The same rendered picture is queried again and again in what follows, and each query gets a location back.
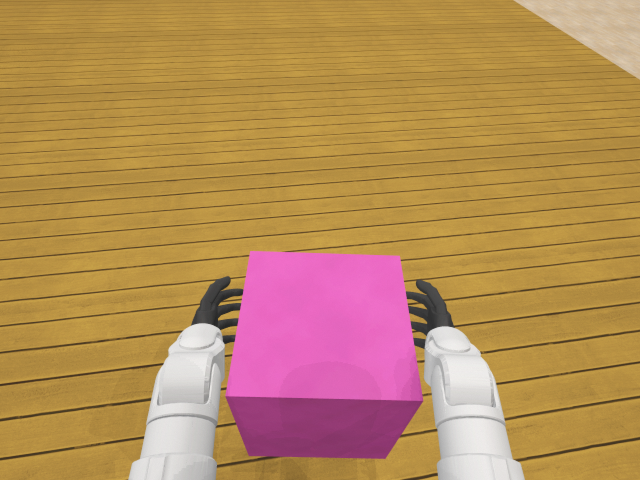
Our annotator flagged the robot right forearm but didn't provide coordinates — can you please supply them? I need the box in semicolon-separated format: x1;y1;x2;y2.
424;326;525;480

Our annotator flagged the carton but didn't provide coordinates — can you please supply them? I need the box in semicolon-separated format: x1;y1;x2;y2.
225;251;423;459

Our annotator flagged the robot left forearm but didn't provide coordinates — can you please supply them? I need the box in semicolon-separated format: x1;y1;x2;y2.
128;323;225;480

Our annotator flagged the robot left hand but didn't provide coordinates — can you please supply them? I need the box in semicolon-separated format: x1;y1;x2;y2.
191;276;243;344

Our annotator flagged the robot right hand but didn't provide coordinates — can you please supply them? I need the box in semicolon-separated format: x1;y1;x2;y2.
406;279;455;350

